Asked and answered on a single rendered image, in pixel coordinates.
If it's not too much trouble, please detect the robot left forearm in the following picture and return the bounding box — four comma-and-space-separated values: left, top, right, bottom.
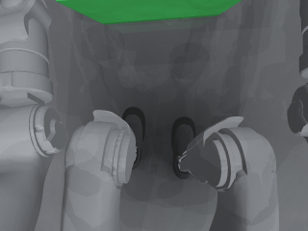
0, 0, 54, 109

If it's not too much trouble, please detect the carton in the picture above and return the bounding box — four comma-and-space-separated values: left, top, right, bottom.
56, 0, 242, 25

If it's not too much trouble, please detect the robot right shin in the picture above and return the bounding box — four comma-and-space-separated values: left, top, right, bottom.
177, 116, 276, 183

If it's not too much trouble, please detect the left robot upper arm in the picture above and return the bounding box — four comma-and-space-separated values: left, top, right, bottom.
0, 103, 67, 231

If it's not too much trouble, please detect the robot left thigh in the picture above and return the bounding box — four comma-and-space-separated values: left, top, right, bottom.
61, 121, 135, 231

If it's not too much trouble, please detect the right robot upper arm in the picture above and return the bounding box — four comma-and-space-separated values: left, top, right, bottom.
287, 83, 308, 143

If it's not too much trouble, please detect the robot right forearm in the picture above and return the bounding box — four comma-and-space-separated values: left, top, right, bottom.
298, 0, 308, 79

